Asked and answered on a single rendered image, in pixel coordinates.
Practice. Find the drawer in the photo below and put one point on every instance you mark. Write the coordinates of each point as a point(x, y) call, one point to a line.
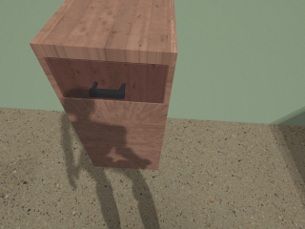
point(75, 77)

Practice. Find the cabinet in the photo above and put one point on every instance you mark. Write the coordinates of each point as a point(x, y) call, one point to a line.
point(114, 133)

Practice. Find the handle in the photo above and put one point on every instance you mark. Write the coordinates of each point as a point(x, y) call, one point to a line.
point(107, 93)

